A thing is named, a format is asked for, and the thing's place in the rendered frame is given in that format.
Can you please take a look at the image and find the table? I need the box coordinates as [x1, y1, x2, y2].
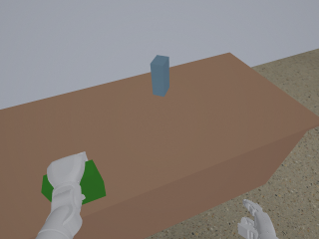
[0, 52, 319, 239]

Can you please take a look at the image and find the left robot forearm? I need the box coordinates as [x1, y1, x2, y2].
[35, 182, 83, 239]

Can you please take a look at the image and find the sponge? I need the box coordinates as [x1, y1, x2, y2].
[41, 159, 107, 205]

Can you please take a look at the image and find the right robot hand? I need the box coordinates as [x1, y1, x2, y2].
[237, 199, 276, 239]

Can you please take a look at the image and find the left robot hand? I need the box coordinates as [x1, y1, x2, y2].
[47, 151, 88, 202]

